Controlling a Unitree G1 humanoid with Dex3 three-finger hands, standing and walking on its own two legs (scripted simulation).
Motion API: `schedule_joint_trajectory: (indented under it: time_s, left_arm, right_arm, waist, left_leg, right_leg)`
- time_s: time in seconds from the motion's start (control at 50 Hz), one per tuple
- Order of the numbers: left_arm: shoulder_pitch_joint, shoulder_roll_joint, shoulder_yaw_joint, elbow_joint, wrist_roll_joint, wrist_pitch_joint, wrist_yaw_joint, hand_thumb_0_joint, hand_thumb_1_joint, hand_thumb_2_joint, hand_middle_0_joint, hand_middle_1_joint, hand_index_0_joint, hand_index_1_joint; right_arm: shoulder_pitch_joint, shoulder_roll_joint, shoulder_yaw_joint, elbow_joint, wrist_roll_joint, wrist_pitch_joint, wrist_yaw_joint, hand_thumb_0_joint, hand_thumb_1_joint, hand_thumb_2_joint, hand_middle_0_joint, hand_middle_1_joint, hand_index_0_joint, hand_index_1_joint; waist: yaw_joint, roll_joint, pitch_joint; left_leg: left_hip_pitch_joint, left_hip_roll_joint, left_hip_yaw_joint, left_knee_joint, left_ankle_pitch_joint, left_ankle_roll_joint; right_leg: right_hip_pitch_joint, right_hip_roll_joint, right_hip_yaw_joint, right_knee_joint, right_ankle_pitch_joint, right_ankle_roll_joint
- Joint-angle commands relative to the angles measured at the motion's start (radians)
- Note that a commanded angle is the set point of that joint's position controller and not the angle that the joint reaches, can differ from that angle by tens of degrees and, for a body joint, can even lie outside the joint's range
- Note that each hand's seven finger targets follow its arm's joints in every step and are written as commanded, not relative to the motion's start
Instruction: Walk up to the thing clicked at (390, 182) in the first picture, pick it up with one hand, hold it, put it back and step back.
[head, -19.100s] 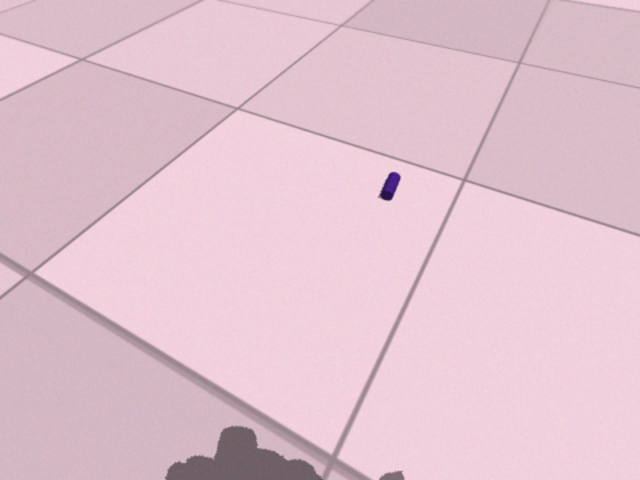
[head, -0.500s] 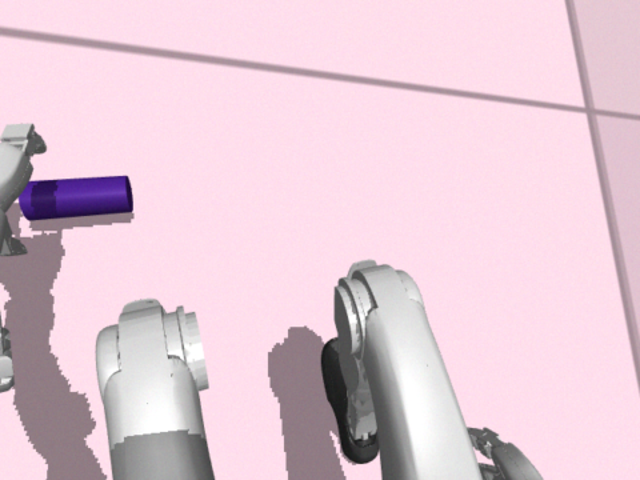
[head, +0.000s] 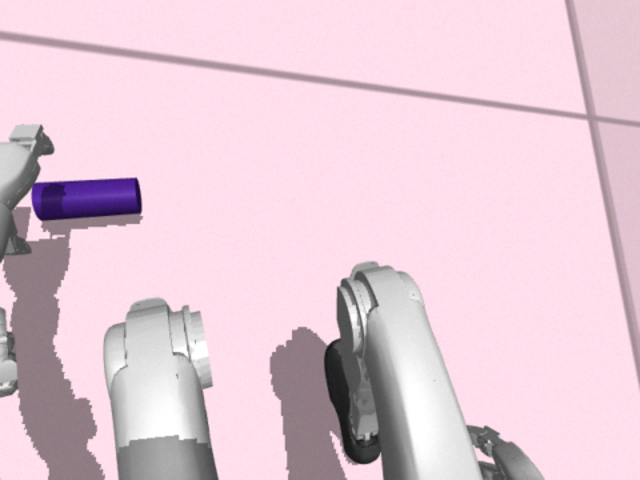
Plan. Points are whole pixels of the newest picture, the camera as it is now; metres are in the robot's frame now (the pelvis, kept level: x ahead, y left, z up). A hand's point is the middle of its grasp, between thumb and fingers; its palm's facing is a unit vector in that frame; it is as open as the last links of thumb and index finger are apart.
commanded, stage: rise first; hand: left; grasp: from above
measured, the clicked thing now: (90, 198) +0.50 +0.27 -0.30
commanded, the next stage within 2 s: approach in 0.26 s
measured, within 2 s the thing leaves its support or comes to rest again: neither
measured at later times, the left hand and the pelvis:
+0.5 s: hand (22, 204) +0.45 +0.31 -0.17, palm faces -0.46 -0.03 -0.89, open 13.5 cm; pelvis +0.00 +0.00 +0.00, yaw +0 degrees
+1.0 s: hand (74, 182) +0.48 +0.26 -0.18, palm faces -0.47 -0.04 -0.88, open 13.1 cm; pelvis +0.00 +0.00 +0.00, yaw +0 degrees
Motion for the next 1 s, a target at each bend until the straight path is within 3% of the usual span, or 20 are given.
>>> schedule_joint_trajectory:
  time_s: [0.0,0.08,0.16,0.2,0.24,0.26,0.28,0.32,0.34,0.36,0.4,0.42,0.54,0.6,0.7,0.74,0.84,0.9,0.96,0.98]
  left_arm:
    - [-0.327,0.243,0.017,-0.134,-0.018,-0.004,0.039,0.000,-0.467,0.950,-0.173,-0.905,-0.161,-0.918]
    - [-0.325,0.253,0.023,-0.135,-0.012,-0.006,0.042,0.000,-0.464,0.949,-0.172,-0.903,-0.160,-0.915]
    - [-0.334,0.240,0.006,-0.107,-0.010,-0.003,0.037,0.000,-0.456,0.947,-0.179,-0.898,-0.167,-0.911]
    - [-0.321,0.260,0.024,-0.100,-0.015,-0.002,0.042,0.000,-0.441,0.930,-0.190,-0.890,-0.180,-0.901]
    - [-0.321,0.254,0.012,-0.083,-0.009,0.000,0.039,0.000,-0.429,0.920,-0.201,-0.884,-0.191,-0.894]
    - [-0.336,0.267,0.021,-0.105,-0.010,-0.004,0.039,0.000,-0.433,0.925,-0.194,-0.889,-0.185,-0.899]
    - [-0.323,0.290,0.040,-0.116,-0.009,-0.005,0.045,0.000,-0.430,0.921,-0.202,-0.875,-0.191,-0.887]
    - [-0.317,0.266,0.029,-0.104,-0.007,-0.005,0.042,0.000,-0.430,0.916,-0.200,-0.885,-0.191,-0.894]
    - [-0.319,0.264,0.025,-0.108,-0.008,-0.005,0.042,0.000,-0.499,0.993,-0.215,-0.834,-0.171,-0.881]
    - [-0.321,0.268,0.035,-0.134,-0.013,-0.007,0.045,0.000,-0.428,0.914,-0.184,-0.914,-0.184,-0.922]
    - [-0.322,0.225,0.007,-0.149,-0.019,-0.008,0.044,0.000,-0.409,0.904,-0.192,-0.926,-0.196,-0.922]
    - [-0.323,0.192,-0.014,-0.120,-0.020,-0.004,0.041,0.000,-0.415,0.905,-0.189,-0.930,-0.193,-0.926]
    - [-0.468,0.118,-0.073,-0.168,-0.018,0.008,0.067,0.000,-0.428,0.925,-0.182,-0.943,-0.184,-0.940]
    - [-0.492,0.126,-0.072,-0.115,-0.002,0.039,0.092,0.000,-0.425,0.926,-0.171,-0.955,-0.178,-0.948]
    - [-0.472,0.147,-0.049,0.019,0.017,0.117,0.117,0.000,-0.394,0.917,-0.203,-0.926,-0.206,-0.923]
    - [-0.444,0.121,-0.063,0.063,0.004,0.143,0.110,0.000,-0.408,0.917,-0.201,-0.920,-0.202,-0.920]
    - [-0.363,0.211,-0.012,0.020,-0.035,0.181,0.084,0.000,-0.364,0.907,-0.241,-0.886,-0.239,-0.887]
    - [-0.351,0.215,-0.008,-0.022,-0.066,0.177,0.052,0.000,-0.388,0.905,-0.223,-0.892,-0.222,-0.892]
    - [-0.373,0.257,0.015,-0.128,-0.073,0.143,0.026,0.000,-0.370,0.905,-0.254,-0.863,-0.247,-0.870]
    - [-0.361,0.242,0.005,-0.121,-0.073,0.131,0.012,0.000,-0.367,0.917,-0.257,-0.877,-0.249,-0.885]
  right_arm:
    - [0.190,-0.264,-0.082,-0.008,0.004,0.003,-0.018,0.000,-0.913,-0.904,0.200,0.300,0.200,0.300]
    - [0.199,-0.265,-0.079,-0.009,0.003,0.002,-0.019,0.000,-0.910,-0.903,0.200,0.300,0.200,0.300]
    - [0.197,-0.266,-0.071,-0.011,0.000,-0.001,-0.021,0.000,-0.909,-0.902,0.200,0.300,0.200,0.300]
    - [0.198,-0.269,-0.072,-0.010,0.003,-0.005,-0.022,0.000,-0.910,-0.902,0.200,0.300,0.200,0.300]
    - [0.192,-0.267,-0.066,-0.013,-0.001,-0.006,-0.020,0.000,-0.911,-0.903,0.200,0.300,0.200,0.300]
    - [0.198,-0.269,-0.065,-0.012,-0.002,-0.006,-0.021,0.000,-0.910,-0.902,0.200,0.300,0.200,0.300]
    - [0.198,-0.271,-0.063,-0.013,-0.001,-0.004,-0.021,0.000,-0.909,-0.902,0.200,0.300,0.200,0.300]
    - [0.200,-0.269,-0.066,-0.012,-0.005,-0.008,-0.018,0.000,-0.910,-0.903,0.200,0.300,0.200,0.300]
    - [0.199,-0.267,-0.067,-0.015,-0.002,-0.008,-0.018,0.000,-0.914,-0.904,0.200,0.300,0.200,0.300]
    - [0.204,-0.270,-0.069,-0.016,-0.005,-0.006,-0.018,0.000,-0.908,-0.898,0.200,0.300,0.200,0.300]
    - [0.198,-0.265,-0.074,-0.016,0.000,-0.007,-0.019,0.000,-0.908,-0.897,0.200,0.300,0.200,0.300]
    - [0.200,-0.263,-0.079,-0.012,0.003,-0.010,-0.019,0.000,-0.911,-0.898,0.200,0.300,0.200,0.300]
    - [0.240,-0.266,-0.078,0.005,0.003,-0.020,-0.024,0.000,-0.908,-0.897,0.200,0.300,0.200,0.300]
    - [0.257,-0.269,-0.067,0.009,-0.001,-0.024,-0.027,0.000,-0.906,-0.896,0.200,0.300,0.200,0.300]
    - [0.245,-0.274,-0.047,-0.014,-0.003,-0.023,-0.028,0.000,-0.906,-0.896,0.200,0.300,0.200,0.300]
    - [0.230,-0.266,-0.037,-0.027,0.001,-0.028,-0.026,0.000,-0.907,-0.897,0.200,0.300,0.200,0.300]
    - [0.208,-0.266,-0.025,-0.055,0.013,-0.028,-0.026,0.000,-0.906,-0.896,0.200,0.300,0.200,0.300]
    - [0.206,-0.266,-0.030,-0.063,0.022,-0.032,-0.023,0.000,-0.908,-0.896,0.200,0.300,0.200,0.300]
    - [0.221,-0.279,-0.035,-0.062,0.022,-0.033,-0.027,0.000,-0.910,-0.897,0.200,0.300,0.200,0.300]
    - [0.222,-0.277,-0.039,-0.060,0.021,-0.033,-0.025,0.000,-0.912,-0.898,0.200,0.300,0.200,0.300]
  waist:
    - [-0.013,0.346,-0.645]
    - [-0.007,0.346,-0.654]
    - [-0.022,0.330,-0.633]
    - [-0.006,0.337,-0.632]
    - [-0.022,0.334,-0.610]
    - [-0.021,0.328,-0.631]
    - [0.001,0.349,-0.652]
    - [-0.014,0.362,-0.641]
    - [-0.013,0.357,-0.642]
    - [-0.009,0.362,-0.661]
    - [-0.012,0.379,-0.677]
    - [-0.028,0.362,-0.640]
    - [-0.075,0.386,-0.666]
    - [-0.085,0.366,-0.667]
    - [-0.076,0.387,-0.655]
    - [-0.081,0.362,-0.634]
    - [-0.038,0.326,-0.689]
    - [-0.050,0.300,-0.653]
    - [-0.041,0.335,-0.679]
    - [-0.051,0.331,-0.655]
  left_leg:
    - [0.550,0.001,0.129,-0.257,0.159,0.051]
    - [0.541,-0.003,0.132,-0.264,0.146,0.053]
    - [0.535,-0.003,0.130,-0.259,0.149,0.055]
    - [0.537,-0.003,0.130,-0.264,0.157,0.052]
    - [0.522,-0.003,0.132,-0.254,0.148,0.055]
    - [0.526,-0.002,0.131,-0.250,0.154,0.056]
    - [0.538,-0.006,0.133,-0.259,0.168,0.053]
    - [0.550,-0.004,0.130,-0.262,0.172,0.050]
    - [0.542,-0.003,0.130,-0.261,0.156,0.051]
    - [0.551,-0.004,0.130,-0.261,0.166,0.051]
    - [0.568,-0.003,0.132,-0.266,0.155,0.048]
    - [0.548,-0.001,0.133,-0.261,0.135,0.049]
    - [0.564,0.005,0.129,-0.259,0.151,0.047]
    - [0.557,0.006,0.132,-0.250,0.178,0.050]
    - [0.552,0.003,0.133,-0.273,0.180,0.048]
    - [0.516,0.000,0.138,-0.271,0.166,0.056]
    - [0.469,-0.002,0.156,-0.257,0.190,0.069]
    - [0.434,0.001,0.147,-0.252,0.161,0.072]
    - [0.468,0.001,0.149,-0.236,0.184,0.063]
    - [0.456,0.003,0.147,-0.225,0.174,0.061]
  right_leg:
    - [0.251,0.018,-0.136,-0.218,0.213,-0.100]
    - [0.263,0.018,-0.134,-0.225,0.200,-0.099]
    - [0.261,0.018,-0.135,-0.225,0.206,-0.097]
    - [0.259,0.015,-0.135,-0.217,0.206,-0.099]
    - [0.257,0.017,-0.134,-0.220,0.205,-0.098]
    - [0.268,0.017,-0.134,-0.222,0.210,-0.097]
    - [0.276,0.015,-0.133,-0.213,0.216,-0.098]
    - [0.263,0.016,-0.138,-0.207,0.220,-0.099]
    - [0.263,0.018,-0.138,-0.213,0.208,-0.101]
    - [0.270,0.016,-0.139,-0.211,0.215,-0.099]
    - [0.264,0.018,-0.137,-0.215,0.209,-0.101]
    - [0.243,0.018,-0.135,-0.223,0.197,-0.103]
    - [0.238,0.020,-0.141,-0.230,0.222,-0.101]
    - [0.254,0.020,-0.140,-0.232,0.253,-0.099]
    - [0.241,0.019,-0.146,-0.218,0.250,-0.107]
    - [0.256,0.023,-0.140,-0.229,0.244,-0.107]
    - [0.368,0.024,-0.118,-0.232,0.272,-0.093]
    - [0.354,0.029,-0.120,-0.233,0.242,-0.094]
    - [0.371,0.022,-0.118,-0.232,0.250,-0.099]
    - [0.359,0.024,-0.120,-0.229,0.238,-0.102]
